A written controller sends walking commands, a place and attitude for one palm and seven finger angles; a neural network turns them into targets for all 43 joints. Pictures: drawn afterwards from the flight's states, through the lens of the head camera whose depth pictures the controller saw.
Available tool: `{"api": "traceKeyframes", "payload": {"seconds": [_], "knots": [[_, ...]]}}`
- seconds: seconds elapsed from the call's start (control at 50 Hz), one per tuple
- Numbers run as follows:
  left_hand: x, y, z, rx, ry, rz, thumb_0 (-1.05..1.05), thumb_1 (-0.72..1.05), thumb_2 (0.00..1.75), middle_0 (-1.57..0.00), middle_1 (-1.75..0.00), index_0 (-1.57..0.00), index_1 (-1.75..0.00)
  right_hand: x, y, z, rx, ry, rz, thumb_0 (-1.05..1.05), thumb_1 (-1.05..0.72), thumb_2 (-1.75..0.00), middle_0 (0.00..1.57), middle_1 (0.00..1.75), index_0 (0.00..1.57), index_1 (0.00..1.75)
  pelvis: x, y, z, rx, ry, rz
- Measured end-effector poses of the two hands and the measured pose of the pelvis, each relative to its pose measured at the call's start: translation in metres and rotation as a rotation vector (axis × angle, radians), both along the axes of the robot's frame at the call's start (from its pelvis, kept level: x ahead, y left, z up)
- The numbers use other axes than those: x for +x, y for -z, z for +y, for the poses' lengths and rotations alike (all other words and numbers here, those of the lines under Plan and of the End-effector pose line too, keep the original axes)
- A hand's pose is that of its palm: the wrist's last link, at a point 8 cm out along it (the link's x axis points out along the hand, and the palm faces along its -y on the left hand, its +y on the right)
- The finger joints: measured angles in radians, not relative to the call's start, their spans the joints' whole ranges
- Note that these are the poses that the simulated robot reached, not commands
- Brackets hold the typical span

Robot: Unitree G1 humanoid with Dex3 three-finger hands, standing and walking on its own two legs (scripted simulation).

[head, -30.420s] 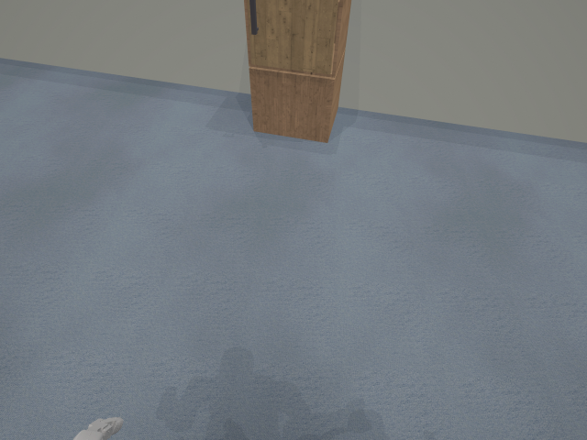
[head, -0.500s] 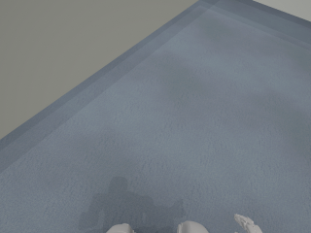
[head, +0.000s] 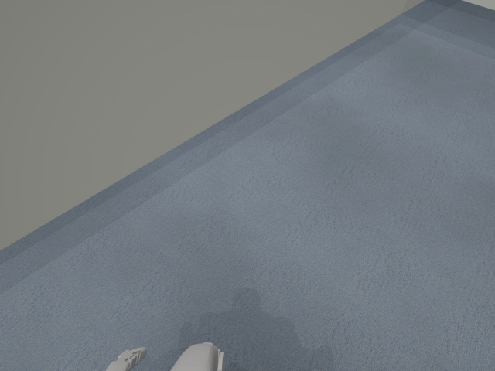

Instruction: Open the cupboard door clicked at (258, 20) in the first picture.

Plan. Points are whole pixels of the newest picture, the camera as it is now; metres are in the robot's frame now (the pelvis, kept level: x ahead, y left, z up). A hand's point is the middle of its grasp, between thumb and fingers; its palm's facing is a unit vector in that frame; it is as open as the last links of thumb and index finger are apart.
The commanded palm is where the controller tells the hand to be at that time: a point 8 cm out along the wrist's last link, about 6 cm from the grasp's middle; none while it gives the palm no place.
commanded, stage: turn to face it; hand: left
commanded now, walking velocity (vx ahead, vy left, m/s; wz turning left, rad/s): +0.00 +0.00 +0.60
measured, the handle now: out of the picture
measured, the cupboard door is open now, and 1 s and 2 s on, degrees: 43 43 43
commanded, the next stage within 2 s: none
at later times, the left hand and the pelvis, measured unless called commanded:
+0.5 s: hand out of the picture +0.02 +0.25 -0.17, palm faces +0.33 -0.91 -0.26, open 7.4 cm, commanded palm none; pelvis +0.00 +0.01 +0.00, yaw +18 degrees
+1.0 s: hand out of the picture -0.04 +0.16 -0.17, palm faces +0.61 -0.76 -0.23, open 7.3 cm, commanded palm none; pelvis +0.03 -0.03 -0.01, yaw +38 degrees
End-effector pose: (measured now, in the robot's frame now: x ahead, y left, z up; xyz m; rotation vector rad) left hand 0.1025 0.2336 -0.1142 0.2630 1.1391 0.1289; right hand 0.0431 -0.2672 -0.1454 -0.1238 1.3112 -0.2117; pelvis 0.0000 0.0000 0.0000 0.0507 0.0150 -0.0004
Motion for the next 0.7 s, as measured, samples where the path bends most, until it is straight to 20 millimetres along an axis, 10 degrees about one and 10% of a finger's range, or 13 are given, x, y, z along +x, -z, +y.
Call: {"api": "traceKeyframes", "payload": {"seconds": [0.32,0.52,0.7], "knots": [[-0.124,0.048,0.051,-0.037,-0.334,0.167,0.01,0.90,0.90,-0.20,-0.30,-0.21,-0.30,0.129,-0.016,0.058,-0.061,-0.364,-0.180,0.00,-0.90,-0.90,0.20,0.30,0.20,0.30,-0.001,0.021,0.017,-0.034,-0.224,-0.004],[-0.105,0.020,0.057,-0.016,-0.404,0.059,0.01,0.91,0.90,-0.20,-0.30,-0.20,-0.30,0.122,-0.019,0.063,-0.045,-0.449,-0.091,0.00,-0.90,-0.90,0.20,0.30,0.20,0.30,0.003,0.003,0.007,-0.065,-0.331,0.011],[-0.085,0.008,0.016,0.035,-0.444,-0.035,0.01,0.91,0.90,-0.20,-0.30,-0.20,-0.30,0.138,0.010,0.027,-0.004,-0.469,-0.031,0.00,-0.90,-0.90,0.20,0.30,0.20,0.30,0.019,0.014,-0.030,-0.042,-0.437,0.005]]}}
